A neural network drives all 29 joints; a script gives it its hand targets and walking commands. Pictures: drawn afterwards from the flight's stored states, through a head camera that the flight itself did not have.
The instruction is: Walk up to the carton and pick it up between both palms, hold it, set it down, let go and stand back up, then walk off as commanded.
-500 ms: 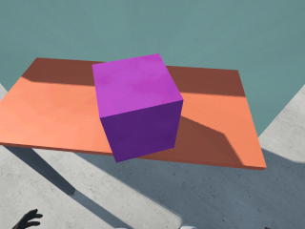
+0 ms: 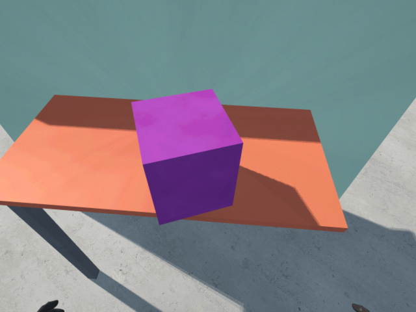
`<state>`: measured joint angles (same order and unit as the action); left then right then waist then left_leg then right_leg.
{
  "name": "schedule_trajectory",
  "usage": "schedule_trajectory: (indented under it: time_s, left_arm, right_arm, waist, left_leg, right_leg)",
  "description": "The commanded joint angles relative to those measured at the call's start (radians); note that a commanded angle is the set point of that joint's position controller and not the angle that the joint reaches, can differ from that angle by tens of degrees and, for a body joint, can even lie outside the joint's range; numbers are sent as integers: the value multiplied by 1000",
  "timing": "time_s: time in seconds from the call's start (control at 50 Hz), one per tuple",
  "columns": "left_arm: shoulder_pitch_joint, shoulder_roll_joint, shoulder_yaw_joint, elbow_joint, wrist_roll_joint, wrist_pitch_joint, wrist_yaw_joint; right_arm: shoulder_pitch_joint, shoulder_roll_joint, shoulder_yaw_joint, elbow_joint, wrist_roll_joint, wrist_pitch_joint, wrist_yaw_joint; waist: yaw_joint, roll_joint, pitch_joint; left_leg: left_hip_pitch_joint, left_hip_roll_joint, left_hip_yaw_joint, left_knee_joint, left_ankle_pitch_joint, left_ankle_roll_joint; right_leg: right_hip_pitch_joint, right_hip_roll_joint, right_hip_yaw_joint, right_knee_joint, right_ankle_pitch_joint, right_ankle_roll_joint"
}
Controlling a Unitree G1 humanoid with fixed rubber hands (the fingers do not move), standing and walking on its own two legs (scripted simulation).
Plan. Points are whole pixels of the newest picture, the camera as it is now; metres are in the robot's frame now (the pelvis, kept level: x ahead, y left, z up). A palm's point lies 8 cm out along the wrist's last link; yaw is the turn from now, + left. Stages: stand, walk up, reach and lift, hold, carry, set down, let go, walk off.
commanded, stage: walk up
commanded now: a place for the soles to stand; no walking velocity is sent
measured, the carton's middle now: (185, 157) +0.43 +0.06 +0.06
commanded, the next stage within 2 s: none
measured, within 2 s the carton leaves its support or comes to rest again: neither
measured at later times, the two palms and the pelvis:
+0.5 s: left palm out of the picture +0.11 +0.32 -0.08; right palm out of the picture +0.09 -0.32 -0.10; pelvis +0.00 +0.00 +0.01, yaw +0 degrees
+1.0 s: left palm out of the picture +0.02 +0.42 -0.11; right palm out of the picture +0.03 -0.25 -0.10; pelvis -0.06 +0.08 -0.01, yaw +2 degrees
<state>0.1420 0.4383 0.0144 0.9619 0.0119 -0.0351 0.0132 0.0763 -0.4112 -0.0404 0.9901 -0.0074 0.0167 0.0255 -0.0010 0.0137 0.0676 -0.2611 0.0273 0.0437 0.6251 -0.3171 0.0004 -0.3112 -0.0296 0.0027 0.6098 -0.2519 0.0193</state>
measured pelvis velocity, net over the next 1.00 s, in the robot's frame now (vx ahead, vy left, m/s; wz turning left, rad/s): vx -0.06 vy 0.08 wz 0.04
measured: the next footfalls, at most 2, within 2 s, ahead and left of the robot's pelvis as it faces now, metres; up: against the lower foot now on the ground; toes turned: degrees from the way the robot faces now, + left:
left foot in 0.84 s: -0.01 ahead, +0.19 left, +0.00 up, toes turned +2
right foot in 1.16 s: -0.04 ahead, -0.03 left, +0.00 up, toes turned +0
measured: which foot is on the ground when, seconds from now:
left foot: down 0.00-0.60, up 0.62-0.82, down 0.84-1.00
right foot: down 0.00-0.84, up 0.86-1.00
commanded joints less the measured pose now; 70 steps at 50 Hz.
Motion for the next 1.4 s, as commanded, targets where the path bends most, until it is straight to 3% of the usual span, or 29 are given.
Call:
schedule_trajectory:
  time_s: [0.0,0.14,0.24,0.28,0.3,0.48,0.5,0.54,0.58,0.62,0.7,0.74,0.78,0.8,0.82,0.84,0.88,0.92,1.02,1.04,1.08,1.12,1.14,1.16,1.18,1.22,1.28,1.32,1.38]
  left_arm:
    - [-63,198,49,-43,-2,-15,5]
    - [-76,192,59,-19,6,-9,-1]
    - [-48,159,48,-3,-3,-13,-3]
    - [-105,161,42,5,-8,-8,-3]
    - [-53,162,49,11,-6,-7,-5]
    - [-109,178,54,32,4,-4,-5]
    - [-105,170,44,25,6,-5,-6]
    - [-1,260,83,21,-13,-2,25]
    - [47,310,97,-23,-3,-1,46]
    - [-6,287,103,-79,-8,-1,61]
    - [-10,273,111,-140,27,6,63]
    - [-1,271,114,-170,29,10,54]
    - [-80,283,111,-202,25,34,46]
    - [-75,190,82,-210,18,45,43]
    - [-28,104,59,-227,-9,46,53]
    - [-77,186,71,-250,-5,45,76]
    - [-21,222,89,-188,-25,29,63]
    - [133,212,87,-125,-13,23,50]
    - [66,175,89,-161,12,20,7]
    - [23,177,93,-180,19,19,2]
    - [59,172,93,-162,20,13,1]
    - [116,181,99,-140,34,-3,2]
    - [129,221,102,-149,32,-14,7]
    - [31,231,104,-149,26,-13,1]
    - [-19,217,87,-157,12,-7,-12]
    - [-35,155,59,-140,2,7,-27]
    - [-13,164,61,-124,10,12,-23]
    - [-18,132,53,-105,6,5,-33]
    - [-64,168,65,-94,4,8,-33]
  right_arm:
    - [-32,-189,-36,-18,-8,-7,1]
    - [-31,-176,-28,19,-8,-5,14]
    - [-43,-176,-23,31,-8,-21,4]
    - [-58,-180,-26,25,6,-22,0]
    - [-49,-180,-26,26,8,-18,-2]
    - [-53,-177,-28,35,-4,-7,3]
    - [-52,-167,-29,32,-5,-7,2]
    - [-44,-203,-51,-36,-10,38,21]
    - [-28,-173,-51,-83,-21,55,27]
    - [-1,-138,-53,-130,-17,79,23]
    - [68,-167,-80,-167,-12,82,36]
    - [117,-170,-92,-171,-7,74,32]
    - [219,-199,-114,-133,-23,62,30]
    - [241,-242,-135,-115,-32,47,15]
    - [193,-362,-151,-152,-53,36,12]
    - [99,-418,-147,-185,-31,27,7]
    - [35,-309,-137,-214,-19,14,-6]
    - [-1,-248,-110,-205,-9,9,-20]
    - [85,-251,-109,-214,-37,-25,-26]
    - [84,-237,-106,-208,-24,-30,-27]
    - [95,-253,-104,-209,-25,-38,-30]
    - [119,-186,-75,-212,-3,-39,-29]
    - [123,-161,-65,-207,1,-45,-31]
    - [114,-124,-52,-198,6,-46,-32]
    - [102,-165,-62,-170,0,-50,-44]
    - [95,-206,-64,-160,-1,-75,-37]
    - [96,-246,-56,-132,3,-86,-39]
    - [22,-222,-42,-132,-6,-87,-38]
    - [78,-205,-32,-97,3,-88,-39]
  waist:
    - [-15,-8,-57]
    - [-10,-24,-62]
    - [12,21,-109]
    - [2,-49,-81]
    - [12,19,-67]
    - [0,-80,-43]
    - [0,-16,-88]
    - [6,46,-79]
    - [39,-161,-135]
    - [17,-115,-142]
    - [-5,-135,-128]
    - [7,-277,-178]
    - [-92,-257,-176]
    - [-101,-37,-135]
    - [-78,299,-66]
    - [-99,245,-42]
    - [-48,93,0]
    - [20,123,-35]
    - [-39,175,-49]
    - [-55,108,-20]
    - [-36,200,-56]
    - [10,51,-104]
    - [5,24,-134]
    - [-36,-100,-61]
    - [-46,-52,-20]
    - [-47,37,-73]
    - [-29,1,-123]
    - [3,81,-75]
    - [-24,-35,-134]
  left_leg:
    - [30,89,-124,-191,-33,55]
    - [-2,84,-130,-245,-123,58]
    - [44,121,-124,-251,100,48]
    - [12,109,-137,-274,98,60]
    - [31,119,-115,-271,53,53]
    - [47,87,-108,-269,27,46]
    - [83,96,-104,-272,28,52]
    - [-24,57,-45,-53,282,34]
    - [-108,-27,-33,267,-80,14]
    - [-172,8,-183,549,-273,28]
    - [-155,-2,-148,395,-205,11]
    - [-113,1,-84,247,-196,2]
    - [117,-27,-27,-36,-61,24]
    - [146,-15,-87,-175,-89,36]
    - [109,247,-538,-307,-52,100]
    - [-131,390,-684,-341,-11,288]
    - [-128,275,-464,-243,104,258]
    - [19,187,-309,-168,220,207]
    - [45,240,-320,-189,-4,249]
    - [36,267,-353,-189,52,246]
    - [48,250,-301,-124,235,223]
    - [-32,196,-212,-11,325,127]
    - [-88,116,-137,72,294,61]
    - [-115,28,-70,41,42,10]
    - [28,42,-64,-20,-59,22]
    - [106,116,-187,-205,75,57]
    - [136,239,-280,-209,280,153]
    - [7,182,-181,-215,256,101]
    - [51,105,-90,-197,290,40]
  right_leg:
    - [-11,-105,139,-183,37,-73]
    - [25,-103,140,-251,-156,-58]
    - [92,-100,83,-188,117,-52]
    - [122,-80,93,-196,150,-47]
    - [90,-92,86,-216,107,-49]
    - [54,-103,112,-274,40,-43]
    - [56,-116,116,-270,37,-44]
    - [134,-194,170,-179,407,-106]
    - [182,-353,338,-224,593,-249]
    - [79,-417,298,-212,565,-319]
    - [70,-264,136,-115,402,-236]
    - [103,-276,150,-78,370,-229]
    - [-74,-203,82,44,210,-153]
    - [-188,-100,19,216,-43,-97]
    - [-423,87,2,424,-425,-24]
    - [-299,96,171,541,-454,-37]
    - [-264,62,174,629,-332,-47]
    - [-272,60,148,585,-214,-28]
    - [-137,22,62,270,-258,-20]
    - [-127,22,64,206,-261,-21]
    - [-26,15,27,66,-209,-28]
    - [208,5,106,-202,11,-73]
    - [276,-111,292,-226,125,-121]
    - [145,-209,373,-234,85,-203]
    - [0,-221,327,-162,92,-222]
    - [9,-41,123,-44,154,-99]
    - [40,-27,92,-47,50,-50]
    - [121,-30,124,-132,114,-71]
    - [192,-57,116,-126,257,-107]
